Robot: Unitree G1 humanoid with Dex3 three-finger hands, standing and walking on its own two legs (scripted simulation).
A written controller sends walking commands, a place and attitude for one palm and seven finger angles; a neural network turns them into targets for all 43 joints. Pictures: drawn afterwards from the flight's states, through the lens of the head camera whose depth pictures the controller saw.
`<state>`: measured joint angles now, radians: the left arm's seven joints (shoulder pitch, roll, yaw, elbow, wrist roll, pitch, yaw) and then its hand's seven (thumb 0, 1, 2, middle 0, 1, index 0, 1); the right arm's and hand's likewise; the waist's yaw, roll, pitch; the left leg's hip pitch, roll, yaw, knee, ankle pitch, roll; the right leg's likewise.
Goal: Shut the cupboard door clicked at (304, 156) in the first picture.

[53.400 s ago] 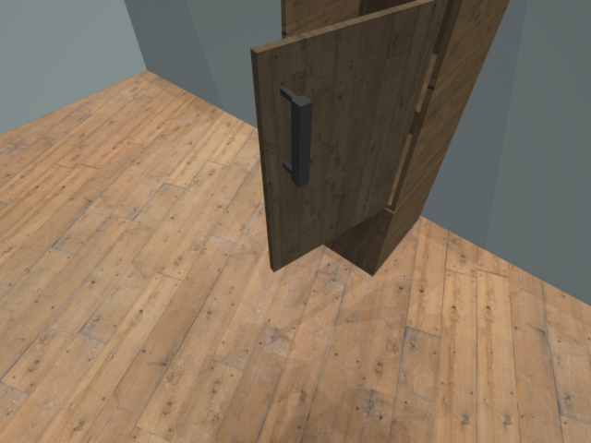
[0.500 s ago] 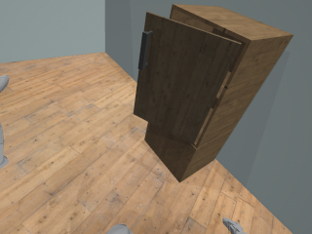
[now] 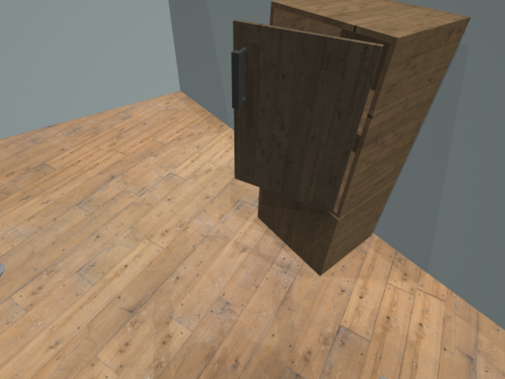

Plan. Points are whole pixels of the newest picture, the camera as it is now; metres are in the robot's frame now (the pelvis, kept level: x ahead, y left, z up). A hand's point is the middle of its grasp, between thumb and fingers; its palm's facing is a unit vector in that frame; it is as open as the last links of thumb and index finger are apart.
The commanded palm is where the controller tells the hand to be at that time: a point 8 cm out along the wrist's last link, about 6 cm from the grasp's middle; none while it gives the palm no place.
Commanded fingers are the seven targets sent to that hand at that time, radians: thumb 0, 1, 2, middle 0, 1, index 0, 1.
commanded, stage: stop stepping back and stand still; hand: left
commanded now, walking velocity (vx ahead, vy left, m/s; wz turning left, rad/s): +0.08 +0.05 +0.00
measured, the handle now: (240, 78) +0.93 +0.12 +0.10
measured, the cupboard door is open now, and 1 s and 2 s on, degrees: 25 25 25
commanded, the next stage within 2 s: let the arm hang, fingers relaxed in 0.02 s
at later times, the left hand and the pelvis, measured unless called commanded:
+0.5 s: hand out of the picture +0.08 +0.21 -0.16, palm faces +0.13 -0.98 -0.16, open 6.9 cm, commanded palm none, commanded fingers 0.00 0.90 0.90 -0.20 -0.30 -0.20 -0.30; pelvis +0.01 +0.03 -0.01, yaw +6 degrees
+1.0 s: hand out of the picture -0.03 +0.22 -0.17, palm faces +0.10 -0.98 -0.16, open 7.4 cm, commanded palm none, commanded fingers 0.00 0.90 0.90 -0.20 -0.30 -0.20 -0.30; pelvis +0.01 +0.06 +0.01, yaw +4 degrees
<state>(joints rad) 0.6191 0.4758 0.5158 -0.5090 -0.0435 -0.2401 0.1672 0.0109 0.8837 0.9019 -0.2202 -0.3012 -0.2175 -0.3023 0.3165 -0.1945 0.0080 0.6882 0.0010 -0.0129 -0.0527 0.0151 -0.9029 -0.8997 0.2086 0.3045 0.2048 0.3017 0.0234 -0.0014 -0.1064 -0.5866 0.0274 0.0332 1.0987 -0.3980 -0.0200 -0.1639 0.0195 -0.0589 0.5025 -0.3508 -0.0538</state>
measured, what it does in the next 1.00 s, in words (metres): steps on the spot: left foot, then right foot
